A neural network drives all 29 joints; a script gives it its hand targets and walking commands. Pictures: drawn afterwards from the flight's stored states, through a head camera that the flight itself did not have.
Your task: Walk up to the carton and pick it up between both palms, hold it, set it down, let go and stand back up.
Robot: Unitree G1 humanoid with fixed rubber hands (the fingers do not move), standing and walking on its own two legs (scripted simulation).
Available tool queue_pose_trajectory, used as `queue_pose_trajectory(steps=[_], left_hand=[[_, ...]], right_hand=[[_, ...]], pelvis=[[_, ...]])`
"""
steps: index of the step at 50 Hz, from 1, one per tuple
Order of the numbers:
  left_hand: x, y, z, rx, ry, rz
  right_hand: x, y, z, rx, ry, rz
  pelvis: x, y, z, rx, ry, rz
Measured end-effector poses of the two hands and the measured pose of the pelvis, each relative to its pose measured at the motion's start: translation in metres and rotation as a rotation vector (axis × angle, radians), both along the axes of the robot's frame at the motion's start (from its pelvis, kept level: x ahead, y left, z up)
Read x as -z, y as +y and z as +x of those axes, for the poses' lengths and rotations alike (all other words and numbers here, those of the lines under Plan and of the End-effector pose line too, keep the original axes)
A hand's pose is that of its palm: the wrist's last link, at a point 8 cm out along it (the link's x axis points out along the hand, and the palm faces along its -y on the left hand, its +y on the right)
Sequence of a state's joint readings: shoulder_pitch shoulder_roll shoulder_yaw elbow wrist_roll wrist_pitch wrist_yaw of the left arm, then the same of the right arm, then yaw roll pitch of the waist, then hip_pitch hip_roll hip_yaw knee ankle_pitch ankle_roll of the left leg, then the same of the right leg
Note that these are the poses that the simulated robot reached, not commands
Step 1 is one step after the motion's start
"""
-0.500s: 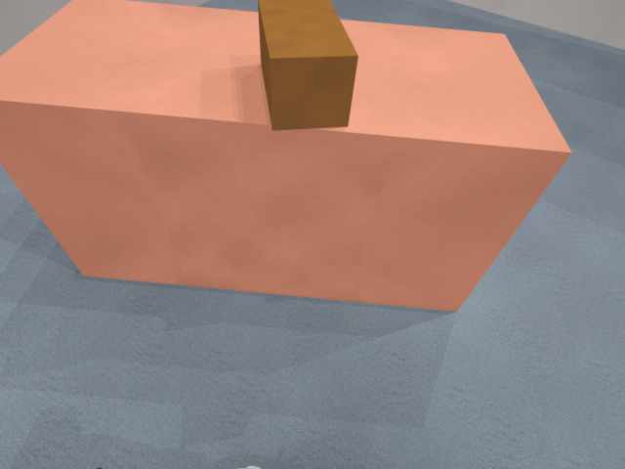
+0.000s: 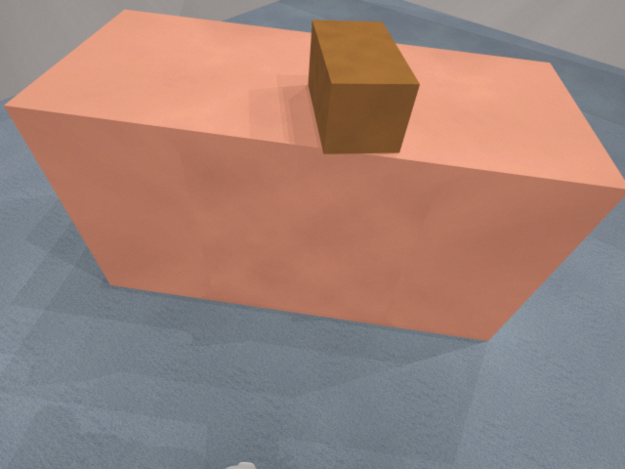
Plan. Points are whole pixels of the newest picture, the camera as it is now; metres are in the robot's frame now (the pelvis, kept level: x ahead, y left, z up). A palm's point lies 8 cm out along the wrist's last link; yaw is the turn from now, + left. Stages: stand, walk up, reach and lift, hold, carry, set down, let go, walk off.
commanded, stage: walk up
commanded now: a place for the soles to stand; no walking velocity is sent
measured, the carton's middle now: (354, 84) +0.89 -0.08 +0.05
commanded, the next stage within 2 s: none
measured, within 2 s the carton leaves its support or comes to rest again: neither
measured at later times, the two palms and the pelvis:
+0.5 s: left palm (99, 444) +0.19 +0.28 -0.12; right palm (552, 456) +0.19 -0.33 -0.09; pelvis +0.13 -0.02 +0.00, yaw +1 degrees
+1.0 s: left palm (151, 365) +0.28 +0.22 -0.06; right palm (544, 360) +0.33 -0.38 -0.11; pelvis +0.27 -0.10 +0.03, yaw -2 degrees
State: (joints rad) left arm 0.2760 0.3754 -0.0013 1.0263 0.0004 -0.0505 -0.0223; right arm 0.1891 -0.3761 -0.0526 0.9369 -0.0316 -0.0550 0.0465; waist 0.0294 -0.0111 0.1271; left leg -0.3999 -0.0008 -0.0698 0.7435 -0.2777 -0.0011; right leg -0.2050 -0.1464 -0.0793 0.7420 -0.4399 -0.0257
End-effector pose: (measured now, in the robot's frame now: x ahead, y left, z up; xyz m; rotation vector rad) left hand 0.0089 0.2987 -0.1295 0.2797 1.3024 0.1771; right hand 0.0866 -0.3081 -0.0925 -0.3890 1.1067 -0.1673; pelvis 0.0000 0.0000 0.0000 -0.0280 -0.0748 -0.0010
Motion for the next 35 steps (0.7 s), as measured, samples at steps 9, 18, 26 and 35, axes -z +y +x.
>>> queue_pose_trajectory(steps=[9, 18, 26, 35], left_hand=[[-0.003, 0.028, 0.078, -0.005, -0.101, -0.025], [-0.006, 0.015, 0.133, 0.003, -0.115, -0.024], [-0.015, -0.022, 0.193, 0.023, -0.13, 0.03], [-0.056, -0.062, 0.229, 0.045, -0.122, 0.112]], right_hand=[[-0.019, 0.028, 0.023, 0.027, 0.004, -0.028], [-0.022, 0.013, 0.064, 0.03, -0.003, -0.041], [0.006, -0.025, 0.107, 0.035, 0.021, 0.011], [0.016, -0.061, 0.177, 0.038, -0.01, 0.101]], pelvis=[[-0.01, 0.028, 0.044, -0.024, -0.047, -0.002], [-0.012, 0.015, 0.092, -0.025, -0.041, 0.022], [-0.001, -0.028, 0.14, -0.021, -0.016, 0.081], [-0.017, -0.076, 0.196, -0.005, -0.005, 0.103]])
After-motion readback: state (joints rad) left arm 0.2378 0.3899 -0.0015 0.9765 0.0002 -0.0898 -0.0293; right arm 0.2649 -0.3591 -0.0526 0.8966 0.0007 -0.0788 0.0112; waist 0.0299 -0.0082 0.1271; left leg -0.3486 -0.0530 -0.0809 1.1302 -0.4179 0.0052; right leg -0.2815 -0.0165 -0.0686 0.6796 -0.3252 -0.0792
